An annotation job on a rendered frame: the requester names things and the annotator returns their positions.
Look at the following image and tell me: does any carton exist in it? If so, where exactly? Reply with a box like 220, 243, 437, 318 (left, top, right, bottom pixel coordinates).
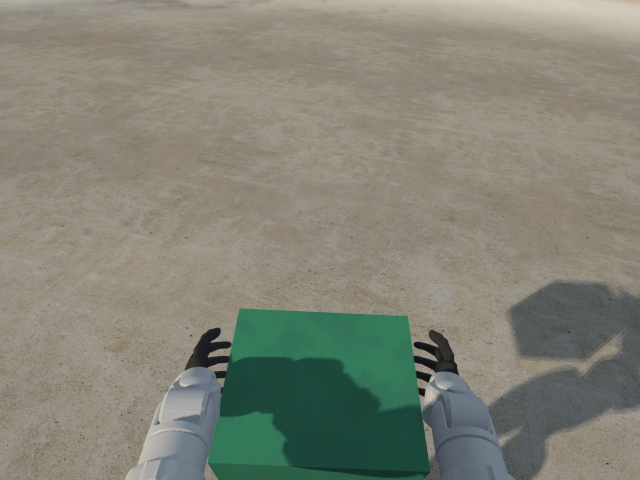
208, 308, 430, 480

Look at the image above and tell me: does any robot right forearm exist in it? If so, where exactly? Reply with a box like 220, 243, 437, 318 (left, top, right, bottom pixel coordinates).
422, 371, 516, 480

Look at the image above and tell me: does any robot left forearm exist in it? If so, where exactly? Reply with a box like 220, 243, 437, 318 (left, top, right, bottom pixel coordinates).
125, 367, 221, 480

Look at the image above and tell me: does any robot right hand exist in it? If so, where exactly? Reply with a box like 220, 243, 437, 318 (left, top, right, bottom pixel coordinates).
414, 330, 459, 396

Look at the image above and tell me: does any robot left hand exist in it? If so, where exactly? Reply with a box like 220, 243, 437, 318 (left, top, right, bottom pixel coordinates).
184, 328, 232, 394

